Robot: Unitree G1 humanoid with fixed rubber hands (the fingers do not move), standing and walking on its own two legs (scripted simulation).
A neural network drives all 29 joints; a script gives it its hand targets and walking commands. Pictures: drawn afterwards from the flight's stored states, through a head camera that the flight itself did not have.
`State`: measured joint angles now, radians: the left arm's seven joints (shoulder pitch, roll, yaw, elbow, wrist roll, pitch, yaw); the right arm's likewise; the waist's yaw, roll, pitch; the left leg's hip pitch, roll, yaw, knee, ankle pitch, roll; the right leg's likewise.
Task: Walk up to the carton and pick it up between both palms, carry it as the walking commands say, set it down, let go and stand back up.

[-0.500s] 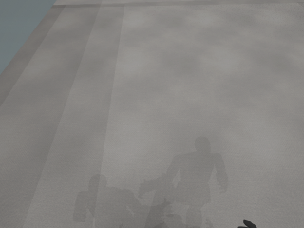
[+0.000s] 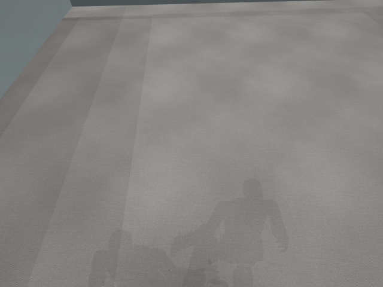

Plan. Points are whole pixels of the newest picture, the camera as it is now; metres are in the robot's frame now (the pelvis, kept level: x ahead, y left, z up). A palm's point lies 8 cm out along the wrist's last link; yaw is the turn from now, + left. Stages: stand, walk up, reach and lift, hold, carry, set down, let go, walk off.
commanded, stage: stand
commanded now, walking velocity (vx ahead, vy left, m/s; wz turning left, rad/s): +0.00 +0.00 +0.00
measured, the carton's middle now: out of the picture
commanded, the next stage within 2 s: walk up in 0.94 s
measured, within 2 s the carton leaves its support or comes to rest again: neither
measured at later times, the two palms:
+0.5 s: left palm out of the picture +0.03 +0.26 -0.13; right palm out of the picture +0.05 -0.29 -0.13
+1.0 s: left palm out of the picture +0.05 +0.25 -0.13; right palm out of the picture +0.05 -0.29 -0.12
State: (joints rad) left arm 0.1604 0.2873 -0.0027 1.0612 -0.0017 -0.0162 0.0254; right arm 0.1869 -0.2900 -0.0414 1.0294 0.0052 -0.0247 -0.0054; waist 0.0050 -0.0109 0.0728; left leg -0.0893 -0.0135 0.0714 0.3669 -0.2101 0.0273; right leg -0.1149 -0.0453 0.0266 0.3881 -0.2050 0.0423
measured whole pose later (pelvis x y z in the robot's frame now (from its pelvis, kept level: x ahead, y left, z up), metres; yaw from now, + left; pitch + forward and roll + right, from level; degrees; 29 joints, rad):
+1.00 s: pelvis +0.00 -0.02 +0.00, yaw +0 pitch -3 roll +0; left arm 0.16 0.28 0.00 1.07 0.00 -0.02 0.01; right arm 0.18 -0.29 -0.03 1.05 0.00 -0.02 0.00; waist 0.01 0.00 0.07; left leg -0.10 0.02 0.06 0.35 -0.20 0.00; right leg -0.12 -0.02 0.02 0.36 -0.18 0.02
